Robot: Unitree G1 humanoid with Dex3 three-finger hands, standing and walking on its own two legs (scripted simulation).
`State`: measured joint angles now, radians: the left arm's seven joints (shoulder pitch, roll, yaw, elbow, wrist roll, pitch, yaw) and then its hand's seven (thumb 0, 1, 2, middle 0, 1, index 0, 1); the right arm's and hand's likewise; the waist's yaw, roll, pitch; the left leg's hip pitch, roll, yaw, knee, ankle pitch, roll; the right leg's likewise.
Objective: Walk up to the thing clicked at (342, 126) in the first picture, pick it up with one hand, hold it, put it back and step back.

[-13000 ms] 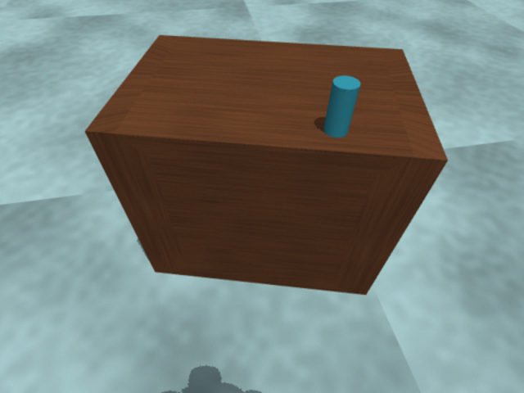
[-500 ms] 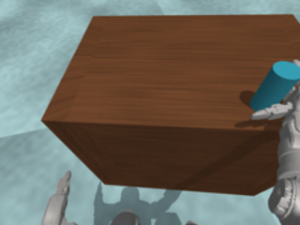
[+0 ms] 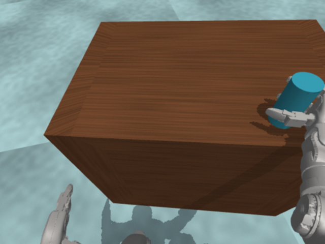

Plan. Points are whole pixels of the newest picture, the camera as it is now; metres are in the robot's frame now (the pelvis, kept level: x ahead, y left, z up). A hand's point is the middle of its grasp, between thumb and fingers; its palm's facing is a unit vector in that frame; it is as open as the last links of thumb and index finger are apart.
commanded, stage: close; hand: right
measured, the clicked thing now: (292, 102) +0.46 -0.27 +0.09
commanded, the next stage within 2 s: settle in 0.10 s
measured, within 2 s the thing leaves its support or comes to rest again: leaves its support in 0.28 s
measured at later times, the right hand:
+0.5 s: hand (298, 95) +0.45 -0.27 +0.12, palm faces +0.30 +0.95 +0.01, open 8.9 cm
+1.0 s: hand (299, 84) +0.46 -0.26 +0.15, palm faces +0.29 +0.96 +0.01, open 9.0 cm
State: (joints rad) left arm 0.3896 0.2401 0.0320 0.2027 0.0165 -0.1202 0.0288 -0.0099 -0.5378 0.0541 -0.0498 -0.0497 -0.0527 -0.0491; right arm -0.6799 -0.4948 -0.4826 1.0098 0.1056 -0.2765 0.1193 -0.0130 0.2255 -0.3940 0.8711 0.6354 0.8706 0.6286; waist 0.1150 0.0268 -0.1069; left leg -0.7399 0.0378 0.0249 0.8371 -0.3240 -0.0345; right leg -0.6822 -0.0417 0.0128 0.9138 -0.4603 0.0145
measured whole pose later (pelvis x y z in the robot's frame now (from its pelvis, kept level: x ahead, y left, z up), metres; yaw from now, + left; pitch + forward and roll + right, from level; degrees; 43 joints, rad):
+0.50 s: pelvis +0.01 +0.00 +0.01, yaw +0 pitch +12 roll +2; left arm 0.39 0.24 0.03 0.23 0.01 -0.10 0.03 -0.01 -0.54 0.06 -0.06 -0.06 -0.06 -0.06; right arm -0.69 -0.48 -0.48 0.96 0.10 -0.23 0.10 0.00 0.21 -0.99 0.78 1.03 0.79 1.02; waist 0.10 0.01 -0.11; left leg -0.69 0.04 0.03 0.79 -0.31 -0.03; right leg -0.63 -0.04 0.01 0.87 -0.45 0.02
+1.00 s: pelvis +0.01 +0.00 +0.02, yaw +0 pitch +9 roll +1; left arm 0.37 0.24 0.03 0.30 -0.01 -0.11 0.05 -0.01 -0.53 0.06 -0.05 -0.05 -0.05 -0.05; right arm -0.70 -0.47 -0.44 0.91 0.12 -0.15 0.08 0.00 0.24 -1.04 0.77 1.07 0.78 1.07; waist 0.08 0.00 -0.09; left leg -0.59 0.04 0.02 0.71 -0.28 -0.03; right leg -0.52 -0.04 0.00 0.77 -0.41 0.02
